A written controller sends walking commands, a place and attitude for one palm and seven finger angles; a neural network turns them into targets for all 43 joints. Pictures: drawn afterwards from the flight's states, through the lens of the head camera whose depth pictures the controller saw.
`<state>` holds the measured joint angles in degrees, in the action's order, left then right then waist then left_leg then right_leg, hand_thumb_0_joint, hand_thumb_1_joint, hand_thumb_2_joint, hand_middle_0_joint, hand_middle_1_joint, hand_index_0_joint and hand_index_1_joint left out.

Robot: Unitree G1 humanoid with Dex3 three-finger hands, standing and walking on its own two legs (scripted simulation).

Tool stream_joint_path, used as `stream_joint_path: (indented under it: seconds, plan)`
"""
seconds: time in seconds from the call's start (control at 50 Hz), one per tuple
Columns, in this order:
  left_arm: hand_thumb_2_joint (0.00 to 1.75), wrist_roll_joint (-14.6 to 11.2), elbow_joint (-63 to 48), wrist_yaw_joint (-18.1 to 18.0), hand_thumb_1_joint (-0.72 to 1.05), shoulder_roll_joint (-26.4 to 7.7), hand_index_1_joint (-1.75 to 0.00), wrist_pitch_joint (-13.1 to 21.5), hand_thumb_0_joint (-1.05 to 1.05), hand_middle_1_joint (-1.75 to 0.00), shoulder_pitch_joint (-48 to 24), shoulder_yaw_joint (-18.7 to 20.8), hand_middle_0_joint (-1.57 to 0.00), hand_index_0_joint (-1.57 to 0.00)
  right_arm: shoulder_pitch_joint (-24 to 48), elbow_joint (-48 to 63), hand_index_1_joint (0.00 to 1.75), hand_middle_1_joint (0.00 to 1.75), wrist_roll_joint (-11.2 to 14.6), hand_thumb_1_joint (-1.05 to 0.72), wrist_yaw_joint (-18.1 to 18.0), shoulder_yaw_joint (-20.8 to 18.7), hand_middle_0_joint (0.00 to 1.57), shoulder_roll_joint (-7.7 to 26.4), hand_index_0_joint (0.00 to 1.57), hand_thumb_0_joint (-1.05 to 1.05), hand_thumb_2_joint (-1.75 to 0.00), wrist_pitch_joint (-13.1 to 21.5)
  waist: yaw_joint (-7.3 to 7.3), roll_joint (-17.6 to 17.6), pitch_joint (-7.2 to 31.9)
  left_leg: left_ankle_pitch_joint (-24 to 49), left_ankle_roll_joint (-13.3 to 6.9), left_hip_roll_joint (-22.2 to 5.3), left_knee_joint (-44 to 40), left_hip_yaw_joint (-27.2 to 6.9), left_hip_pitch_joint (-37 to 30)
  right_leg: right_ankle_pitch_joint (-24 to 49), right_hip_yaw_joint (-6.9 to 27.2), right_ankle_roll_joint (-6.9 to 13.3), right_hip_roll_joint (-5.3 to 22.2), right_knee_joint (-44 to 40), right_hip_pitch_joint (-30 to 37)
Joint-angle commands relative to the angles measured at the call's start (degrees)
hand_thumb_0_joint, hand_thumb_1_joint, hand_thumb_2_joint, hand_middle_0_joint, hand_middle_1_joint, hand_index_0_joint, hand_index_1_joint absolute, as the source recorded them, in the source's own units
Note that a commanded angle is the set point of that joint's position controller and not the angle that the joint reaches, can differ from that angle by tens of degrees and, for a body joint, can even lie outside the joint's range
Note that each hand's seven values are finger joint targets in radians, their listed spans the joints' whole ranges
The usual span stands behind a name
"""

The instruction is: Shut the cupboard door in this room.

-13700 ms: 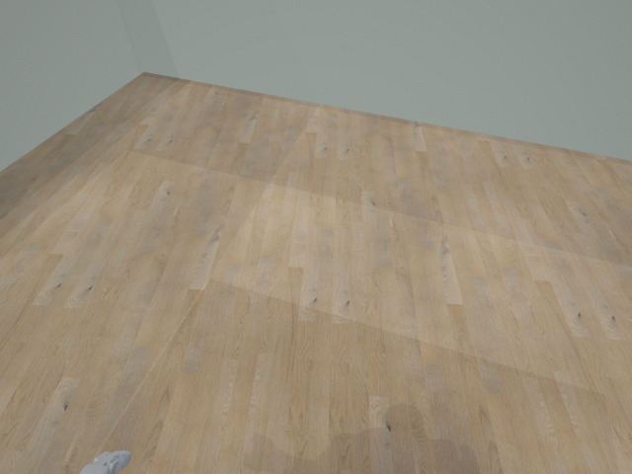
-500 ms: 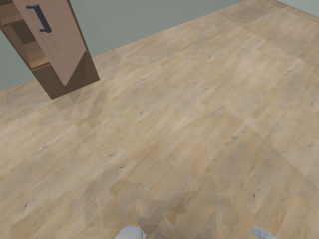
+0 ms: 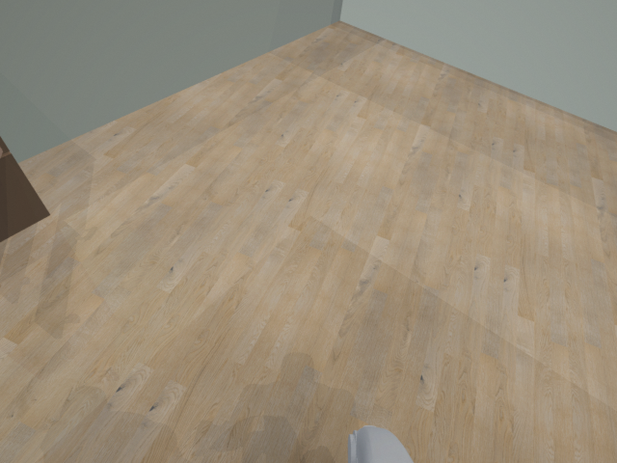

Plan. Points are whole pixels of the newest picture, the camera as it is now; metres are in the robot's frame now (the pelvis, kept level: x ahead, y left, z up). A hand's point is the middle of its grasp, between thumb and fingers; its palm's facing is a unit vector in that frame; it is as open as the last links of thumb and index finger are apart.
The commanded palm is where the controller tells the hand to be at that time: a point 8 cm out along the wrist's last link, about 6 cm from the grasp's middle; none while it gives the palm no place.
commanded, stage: walk around to get in front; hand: left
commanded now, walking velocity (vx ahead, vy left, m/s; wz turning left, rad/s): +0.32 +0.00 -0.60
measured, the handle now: out of the picture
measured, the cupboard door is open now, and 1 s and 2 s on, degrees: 53 53 53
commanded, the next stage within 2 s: walk to a spot facing it in 1.26 s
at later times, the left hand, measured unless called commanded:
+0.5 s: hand (243, 344) +0.33 +0.13 -0.16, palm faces -0.26 -0.93 -0.26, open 7.2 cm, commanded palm none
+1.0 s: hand (275, 247) +0.56 +0.10 -0.18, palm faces -0.37 -0.92 -0.15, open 7.3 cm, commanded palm none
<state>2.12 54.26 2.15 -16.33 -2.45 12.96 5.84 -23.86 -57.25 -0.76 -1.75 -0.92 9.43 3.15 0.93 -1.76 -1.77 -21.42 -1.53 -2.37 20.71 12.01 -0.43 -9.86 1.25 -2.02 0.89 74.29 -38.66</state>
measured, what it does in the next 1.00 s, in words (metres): walks ahead, turning right: right foot, then left foot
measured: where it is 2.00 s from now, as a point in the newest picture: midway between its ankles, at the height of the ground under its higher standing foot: (366, 329)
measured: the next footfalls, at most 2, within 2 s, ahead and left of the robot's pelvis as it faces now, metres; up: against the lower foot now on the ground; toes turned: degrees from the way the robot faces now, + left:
right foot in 0.24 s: +0.21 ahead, -0.08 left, +0.00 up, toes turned -18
left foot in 0.76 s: +0.54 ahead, +0.01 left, +0.00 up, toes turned -13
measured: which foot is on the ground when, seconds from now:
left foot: down 0.00-0.24, up 0.26-0.74, down 0.76-1.00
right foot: up 0.00-0.22, down 0.24-0.76, up 0.78-1.00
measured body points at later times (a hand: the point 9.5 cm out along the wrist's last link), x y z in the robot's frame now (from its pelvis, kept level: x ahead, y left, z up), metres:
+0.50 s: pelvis +0.22 -0.05 +0.00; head +0.25 -0.08 +0.44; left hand +0.34 +0.18 -0.14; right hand +0.20 -0.29 -0.16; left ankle +0.30 +0.13 -0.64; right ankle +0.17 -0.07 -0.74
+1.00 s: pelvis +0.47 -0.06 +0.00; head +0.50 -0.05 +0.45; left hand +0.58 +0.15 -0.17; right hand +0.42 -0.30 -0.14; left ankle +0.50 +0.02 -0.74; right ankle +0.40 -0.18 -0.63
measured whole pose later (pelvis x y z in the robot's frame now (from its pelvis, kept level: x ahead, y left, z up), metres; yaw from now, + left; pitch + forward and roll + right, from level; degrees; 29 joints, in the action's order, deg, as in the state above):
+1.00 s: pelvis +0.47 -0.06 +0.00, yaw -26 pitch -1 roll +0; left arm 1.8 59.1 1.0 -10.0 0.4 16.3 3.5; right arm -13.4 -57.2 -1.1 -1.1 -3.2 9.9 4.6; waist 1.9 -1.8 -4.3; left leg -16.0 -2.8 -2.6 27.5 13.6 10.4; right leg -15.6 -0.5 -1.0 4.9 72.4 -32.7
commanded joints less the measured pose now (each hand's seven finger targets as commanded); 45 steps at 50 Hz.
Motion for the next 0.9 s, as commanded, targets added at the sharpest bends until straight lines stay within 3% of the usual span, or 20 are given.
stream_joint_path:
  seconds: [0.0,0.1,0.14,0.18,0.2,0.22,0.24,0.26,0.28,0.32,0.4,0.46,0.62,0.66,0.7,0.72,0.74,0.76,0.82,0.88]
  plan:
    - [0.9,-0.47,-4.79,0.56,0.9,1.93,-0.3,0.72,0.0,-0.3,-5.95,-1.12,-0.2,-0.2,-5.21,0.96,0.3,0.3,-0.26,-0.9,-0.81,-1.18,0.2,6.9,0.2,0.0,-0.9,1.73,-1.14,9.47,-6.54,42.25,6.62,-13.14,-5.06,-4.85,-1.76,0.89,-4.26,0.36,0.55,-1.95,-9.71]
    - [0.9,-0.54,-7.12,1.09,0.9,3.03,-0.3,1.81,0.0,-0.3,-14.27,-2.71,-0.2,-0.2,-10.08,-1.94,0.3,0.3,-0.93,-0.9,-0.9,-1.74,0.2,7.65,0.2,0.0,-0.9,1.43,-3.54,8.6,-5.67,60.67,2.38,-14.14,-0.74,0.38,-9.86,-4.73,-12.52,3.39,-0.85,-24.58,-3.92]
    - [0.9,-0.61,-5.87,0.67,0.9,2.24,-0.3,2.68,0.0,-0.3,-9.44,-2.57,-0.2,-0.2,-9.2,-2.19,0.3,0.3,-0.6,-0.9,-0.82,-2.33,0.2,9.98,0.2,0.0,-0.9,1.23,-1.11,11.31,-1.39,79.26,2.15,-14.58,7.88,3.05,-10.9,-7.63,-16.39,5.4,-5.34,-33.39,6.87]
    - [0.9,-0.46,-2.69,-0.17,0.9,-1.24,-0.3,3.68,0.0,-0.3,1.53,-1.57,-0.2,-0.2,-6.78,-1.16,0.3,0.3,0.05,-0.9,-0.51,-3.14,0.2,12.06,0.2,0.0,-0.9,1.24,3.84,13.8,4.8,80.15,2.61,-15.37,22.19,2.5,-5.97,-6.17,-14.2,7.99,-5.6,-40.77,22.97]
    - [0.9,-0.18,0.16,-0.46,0.9,-4.47,-0.3,4.25,0.0,-0.3,9.73,-0.52,-0.2,-0.2,-4.03,0.29,0.3,0.3,0.67,-0.9,0.05,-2.82,0.2,11.27,0.2,0.0,-0.9,1.21,7.89,10.73,8.65,62.12,3.36,-14.83,35.61,3.79,8.79,2.12,-9.44,10.45,-1.08,-44.59,42.17]
    - [0.9,-0.51,1.88,-1.15,0.9,-10.46,-0.3,4.66,0.0,-0.3,16.13,0.59,-0.2,-0.2,-3.44,2.17,0.3,0.3,1.62,-0.9,0.61,-1.94,0.2,6.83,0.2,0.0,-0.9,1.2,9.63,-2.55,14.33,3.48,4.73,-4.77,55.77,3.1,30.2,11.77,18.41,18.42,17.32,-46.57,58.98]
    - [0.9,-2.25,2.25,-1.98,0.9,-12.16,-0.3,4.21,0.0,-0.3,16.14,0.93,-0.2,-0.2,1.27,4.63,0.3,0.3,1.72,-0.9,0.26,-2.17,0.2,6.28,0.2,0.0,-0.9,1.22,8.3,-2.61,15.88,-11.66,4.11,-1.24,67.53,-5.29,38.25,17.56,32.16,22.94,24.06,-51.76,58.71]
    - [0.9,-2.62,1.34,-2.29,0.9,-11.27,-0.3,3.91,0.0,-0.3,11.96,0.88,-0.2,-0.2,3.05,5.3,0.3,0.3,1.18,-0.9,0.34,-2.59,0.2,6.5,0.2,0.0,-0.9,0.92,6.0,2.5,8.11,-6.0,2.85,-4.17,68.1,-10.41,40.53,11.61,25.55,22.18,23.81,-54.47,51.57]
    - [0.9,-2.63,-0.01,-2.4,0.9,-8.19,-0.3,4.34,0.0,-0.3,7.27,0.23,-0.2,-0.2,2.61,4.43,0.3,0.3,0.46,-0.9,0.75,-2.61,0.2,6.29,0.2,0.0,-0.9,0.59,3.94,1.17,3.97,1.04,3.21,-5.94,66.04,-11.98,40.51,6.52,22.28,9.76,20.22,-56.64,44.14]
    - [0.9,-2.33,-0.52,-2.45,0.9,-3.66,-0.3,5.27,0.0,-0.3,1.16,-1.37,-0.2,-0.2,2.32,2.89,0.3,0.3,0.05,-0.9,0.65,-2.65,0.2,5.5,0.2,0.0,-0.9,-1.1,-0.55,4.1,-3.72,6.09,3.59,-8.3,58.26,-12.81,33.0,6.37,14.31,-0.84,15.05,-60.22,25.19]
    - [0.9,-1.21,0.34,-2.27,0.9,-2.51,-0.3,6.85,0.0,-0.3,1.5,-1.64,-0.2,-0.2,-0.52,2.46,0.3,0.3,-0.68,-0.9,1.14,-2.45,0.2,3.47,0.2,0.0,-0.9,-2.48,-3.57,-0.19,-1.67,7.02,5.32,-7.64,49.57,-10.96,31.86,14.78,5.86,9.54,10.21,-59.52,22.46]
    - [0.9,-1.52,2.23,-2.11,0.9,-1.77,-0.3,7.42,0.0,-0.3,6.13,-1.86,-0.2,-0.2,5.12,3.96,0.3,0.3,-0.8,-0.9,1.57,-2.4,0.2,4.28,0.2,0.0,-0.9,-2.25,-1.64,-4.88,-1.25,10.86,5.86,-6.55,46.0,-10.39,37.36,25.64,4.82,6.04,7.62,-57.86,28.95]
    - [0.9,-0.91,4.89,-3.52,0.9,-1.33,-0.3,7.46,0.0,-0.3,14.64,-2.35,-0.2,-0.2,24.2,9.18,0.3,0.3,-0.78,-0.9,3.32,-1.27,0.2,3.59,0.2,0.0,-0.9,-0.43,3.41,-6.37,-2.68,10.69,4.94,-2.75,23.58,-4.88,40.45,40.07,7.18,9.25,7.96,-53.64,43.53]
    - [0.9,-1.07,5.23,-3.74,0.9,-2.31,-0.3,7.36,0.0,-0.3,14.49,-2.34,-0.2,-0.2,24.68,9.17,0.3,0.3,-0.77,-0.9,3.3,-1.2,0.2,3.77,0.2,0.0,-0.9,0.01,2.62,-6.93,-1.39,10.75,3.92,-0.37,16.68,-3.1,34.21,45.17,6.74,8.93,8.27,-51.38,44.13]
    - [0.9,-1.31,5.26,-3.97,0.9,-3.75,-0.3,7.58,0.0,-0.3,12.74,-2.15,-0.2,-0.2,15.44,6.2,0.3,0.3,-0.95,-0.9,2.5,-2.1,0.2,5.77,0.2,0.0,-0.9,0.59,-2.2,-5.95,3.82,13.32,2.39,2.0,9.9,-2.99,19.15,51.3,6.48,7.5,8.34,-41.18,41.53]
    - [0.9,-1.76,4.97,-3.97,0.9,-3.89,-0.3,7.67,0.0,-0.3,11.42,-2.08,-0.2,-0.2,6.4,3.45,0.3,0.3,-1.15,-0.9,2.11,-2.95,0.2,8.63,0.2,0.0,-0.9,0.73,-6.38,-3.35,8.65,20.87,1.04,-0.52,7.54,-6.05,3.57,44.43,5.83,5.75,7.41,-31.27,33.02]
    - [0.9,-2.48,4.17,-3.48,0.9,-1.62,-0.3,7.69,0.0,-0.3,12.01,-2.23,-0.2,-0.2,-2.44,1.24,0.3,0.3,-1.96,-0.9,1.57,-4.43,0.2,14.47,0.2,0.0,-0.9,1.07,-9.25,7.3,15.98,31.43,-3.81,-13.29,9.81,-19.84,-13.52,21.22,1.2,3.55,1.11,-16.97,18.45]
    - [0.9,-2.85,3.49,-2.94,0.9,0.89,-0.3,8.0,0.0,-0.3,13.73,-3.02,-0.2,-0.2,-7.14,-0.55,0.3,0.3,-1.62,-0.9,1.55,-4.95,0.2,17.34,0.2,0.0,-0.9,0.72,-8.54,17.01,20.27,40.07,-9.67,-26.47,5.97,-33.6,-20.86,-21.21,-1.0,3.31,-3.74,0.81,9.01]
    - [0.9,-1.39,3.1,-2.4,0.9,0.78,-0.3,6.47,0.0,-0.3,5.53,-2.33,-0.2,-0.2,4.6,1.86,0.3,0.3,-0.62,-0.9,1.19,-2.99,0.2,9.37,0.2,0.0,-0.9,0.82,-4.79,8.13,1.61,19.75,-7.16,-22.5,-3.69,-25.24,2.74,-13.07,1.9,2.62,4.06,4.78,3.82]
    - [0.9,-0.64,3.79,-1.34,0.9,4.15,-0.3,4.36,0.0,-0.3,7.78,-2.29,-0.2,-0.2,6.25,0.98,0.3,0.3,-0.75,-0.9,0.97,-2.16,0.2,5.97,0.2,0.0,-0.9,1.82,-0.82,6.56,-1.82,21.42,-3.42,-17.4,-5.52,-13.04,12.68,-8.41,-0.3,1.69,5.2,0.81,8.61]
